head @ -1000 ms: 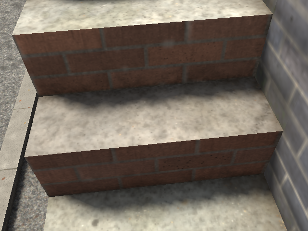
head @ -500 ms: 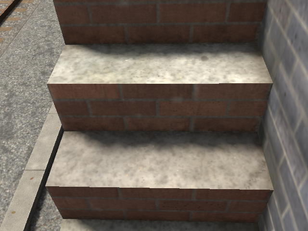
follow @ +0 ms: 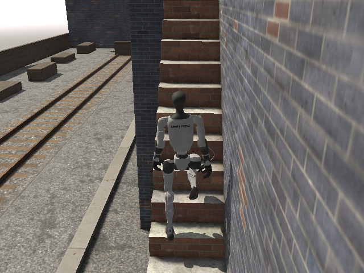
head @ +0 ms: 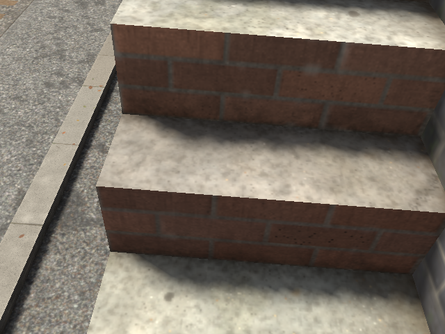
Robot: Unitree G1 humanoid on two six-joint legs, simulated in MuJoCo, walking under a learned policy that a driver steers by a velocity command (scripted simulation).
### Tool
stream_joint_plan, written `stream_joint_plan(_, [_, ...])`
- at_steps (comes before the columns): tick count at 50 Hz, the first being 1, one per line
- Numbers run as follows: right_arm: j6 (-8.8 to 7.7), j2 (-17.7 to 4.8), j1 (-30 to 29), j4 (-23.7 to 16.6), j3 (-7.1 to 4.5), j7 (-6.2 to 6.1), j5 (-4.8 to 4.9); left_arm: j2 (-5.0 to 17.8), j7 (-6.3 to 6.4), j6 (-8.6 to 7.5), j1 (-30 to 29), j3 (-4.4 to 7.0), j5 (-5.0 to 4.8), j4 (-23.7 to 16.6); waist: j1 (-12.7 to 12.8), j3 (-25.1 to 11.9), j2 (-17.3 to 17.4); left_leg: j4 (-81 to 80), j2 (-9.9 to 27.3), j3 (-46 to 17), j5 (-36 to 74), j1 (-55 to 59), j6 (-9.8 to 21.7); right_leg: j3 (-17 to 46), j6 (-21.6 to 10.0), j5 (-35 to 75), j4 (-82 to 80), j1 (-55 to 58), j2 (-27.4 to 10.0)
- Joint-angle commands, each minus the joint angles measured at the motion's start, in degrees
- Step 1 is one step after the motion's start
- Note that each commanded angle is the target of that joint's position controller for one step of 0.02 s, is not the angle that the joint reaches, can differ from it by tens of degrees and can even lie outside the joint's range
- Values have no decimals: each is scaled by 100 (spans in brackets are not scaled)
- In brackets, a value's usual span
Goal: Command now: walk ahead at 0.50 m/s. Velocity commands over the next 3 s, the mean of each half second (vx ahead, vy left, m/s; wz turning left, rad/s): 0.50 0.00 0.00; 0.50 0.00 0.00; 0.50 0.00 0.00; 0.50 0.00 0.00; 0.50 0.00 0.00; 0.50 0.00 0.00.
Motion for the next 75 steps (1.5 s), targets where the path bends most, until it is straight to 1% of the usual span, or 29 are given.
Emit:
stream_joint_plan(1, [-378, -1535, 985, -233, -402, -197, -36, 491, -290, -230, -2161, 155, 81, -779, -903, 875, 556, -1022, 2322, -2177, 1444, 2703, 793, 953, -149, 456, 725, -3447, -54])
stream_joint_plan(8, [-319, -1085, 280, 165, -219, -229, 153, 132, -127, 130, -2203, -76, -71, -1409, -212, 1645, 1278, -2621, 1552, -559, 3460, -651, 677, -530, -363, 136, -2427, -285, -623])
stream_joint_plan(12, [-17, -1840, 412, 362, -301, -363, 491, 79, -52, 138, -45, -182, -336, -688, 795, -183, 1826, -838, 1589, -477, 10462, 78, 709, -712, -731, -1376, -6603, 3607, -136])
stream_joint_plan(13, [234, -1992, 673, 838, -207, 722, -244, 489, -1111, 330, -404, -191, 166, -1543, 1157, -396, 1231, 57, 2233, -1151, 14504, -1464, 2462, -594, -935, -263, -6138, 2996, 664])
stream_joint_plan(15, [525, -1521, -127, 636, -235, 1067, -711, 515, -1307, 648, 1307, -22, 250, -536, 1298, -1136, 796, 1736, 1442, -1706, 9634, -3377, 2244, 1475, -1713, 1374, -7935, 4936, -223])
stream_joint_plan(17, [620, -1172, -178, 1115, -264, 982, 362, 883, -1446, 743, 1132, 73, 394, -625, 1070, -756, 154, 6502, 195, -1999, 3847, -3528, 1184, 4367, -2532, -2104, -10287, 3166, -1814])
stream_joint_plan(18, [-28, -865, -519, -255, -265, 397, 232, 990, -466, 221, -17, 294, 94, 286, -67, -995, -253, 7144, -767, -1264, 2459, -2691, 548, 4134, -1883, -3649, -10560, 3553, -1504])
stream_joint_plan(19, [-97, -542, -548, -412, -198, 194, 160, 553, -197, 14, -40, 101, 197, 442, -313, -132, 273, 8020, -828, -1539, 2078, -3616, 502, 3434, -1596, -3254, -10294, 3119, -1616])
stream_joint_plan(22, [111, 208, -717, -809, 34, 154, 96, -103, -120, -392, -62, -48, 380, 1174, -652, 930, 503, 8785, -786, -1665, 1660, -5138, 660, 2142, -1005, -1749, -10270, 3168, -1431])
stream_joint_plan(23, [473, -383, -1410, -716, 65, 184, 686, -240, -982, -574, -741, -283, 583, 738, -378, 802, -23, 8703, -515, -2671, 1486, -5876, 1185, 1071, -944, -1044, -10214, 2410, -969])
stream_joint_plan(25, [680, -940, -887, -868, -103, -178, 530, -291, -1392, -808, -1075, -353, 280, 592, -945, -54, 714, 6535, -264, -1830, 1926, -4547, 833, 399, -859, -78, -10711, 2038, -835])
stream_joint_plan(28, [624, -1391, -1032, -612, -219, -93, 209, 726, -1562, -634, -937, -77, 36, 312, -786, -164, 77, 6133, 144, -746, 1180, -3574, 130, 985, -1672, 52, -11826, 1849, -1740])
stream_joint_plan(32, [748, -1028, -1421, -549, -161, -211, -29, 172, -1567, -741, 499, -111, 315, 955, -170, 103, 268, 4742, 273, -848, 1554, -3935, 164, 1363, -2007, 1686, -12138, 4151, -2059])
stream_joint_plan(44, [516, -1178, -1435, -1094, -256, -58, 300, 1442, -1726, -48, -150, 77, 650, 610, -488, -689, -234, -1193, -440, 45, 1211, -287, 329, 246, -1862, 7908, -11061, 6905, -1887])
stream_joint_plan(47, [436, -1532, 376, -276, -397, -234, 304, 857, -1879, -32, 158, -41, 594, 818, -788, -810, 866, -809, 469, -1150, 4913, 1788, 925, 39, -1228, 5519, -8616, 4762, -1424])
stream_joint_plan(49, [564, -2164, 1277, 90, -706, -58, 79, 410, -1671, -284, 211, -144, 339, 485, -883, -125, 1877, -963, 2424, -3001, 6673, 3077, 2560, -62, -393, -1283, -3344, 592, -79])
stream_joint_plan(51, [663, -1640, 931, 572, -548, 135, -574, 52, -1330, -297, -1064, -411, 43, -691, -970, 554, 845, -856, 2709, -2864, 6543, 3519, 2210, 1008, -619, -2715, 1242, -3361, 210])
stream_joint_plan(54, [313, -949, -493, 702, -151, 407, -413, 25, -1112, -301, -1412, -520, -62, -2039, 527, 679, 422, -1572, 1979, -1000, 6829, 909, 1554, 473, -1211, -3719, 400, -2767, -108])
stream_joint_plan(56, [230, -1767, -1463, 220, -205, 534, -505, 515, -1002, -21, -1415, -467, -31, -2799, 1420, 274, 540, -2767, 1104, -65, 5605, -2202, 1231, -415, -974, -1952, -2723, 166, -277])
stream_joint_plan(58, [404, -3132, -883, 395, -686, 652, -463, 663, -1292, 520, -2059, -445, -225, -3229, 1789, 6, 1414, -3012, 1237, -445, 11310, -3601, 1760, -1368, -279, 191, -2812, 2507, 327])
stream_joint_plan(59, [300, -3718, -1569, 165, -895, 589, -190, 388, -1364, 662, -311, -603, -330, -2606, 2292, -85, 1911, -2444, 1841, -168, 14678, -2484, 1798, -1185, 48, 714, -3512, 2962, 380])
stream_joint_plan(60, [234, -3453, -1487, -82, -796, 461, -22, 606, -1241, 744, 465, -530, -135, -2281, 2224, -546, 1791, -1678, 1841, -271, 15598, -776, 1870, -1372, 201, 638, -5169, 2494, 573])
stream_joint_plan(61, [250, -2350, -1595, -465, -694, 63, 923, 1272, -282, 135, 1788, 19, -279, -460, 1681, -1833, 1079, -157, 1023, 530, 12215, 441, 797, -687, -85, 504, -6413, 4357, 567])
stream_joint_plan(62, [169, -2063, -1516, -219, -625, -72, 1023, 1352, 27, 66, 2410, 106, -539, 65, 1858, -2015, 1505, 884, 692, 357, 10165, 188, 820, -520, 3, -272, -7626, 5202, 896])
stream_joint_plan(64, [222, -724, -1670, -152, -359, 251, 429, 1603, 186, 15, 1250, 145, -57, 402, 643, -636, -757, 5764, -974, -1086, 2258, -1715, 317, 4365, -917, -1281, -11127, 4194, -725])
stream_joint_plan(67, [464, -611, -811, -553, -227, 446, 0, 512, 70, -43, -233, 68, -73, 587, -492, 567, -101, 8095, -858, -1713, 1989, -3780, 24, 4572, -1093, -2486, -11303, 3156, -1323])
stream_joint_plan(68, [552, -1144, -1194, -251, -88, 18, 548, 11, -893, -379, -197, -265, 533, 253, 511, 1631, -1605, 8930, -977, -3014, 1723, -6009, 767, 2557, -1493, -1373, -9809, 2923, -883])
stream_joint_plan(69, [625, -754, -1306, -744, 71, -106, 479, -561, -1039, -501, 842, -350, 814, 1178, 330, 1071, -429, 8978, -967, -2720, 1598, -6522, 1117, 2270, -1235, -84, -9971, 3807, -739])
stream_joint_plan(75, [799, -366, -2312, -1656, 490, -53, 278, 216, -1244, -611, 1749, -177, 647, 2177, -107, 333, 27, 10756, -36, -1199, 351, -8592, 1139, 2691, -1152, -743, -11443, 4058, -1515])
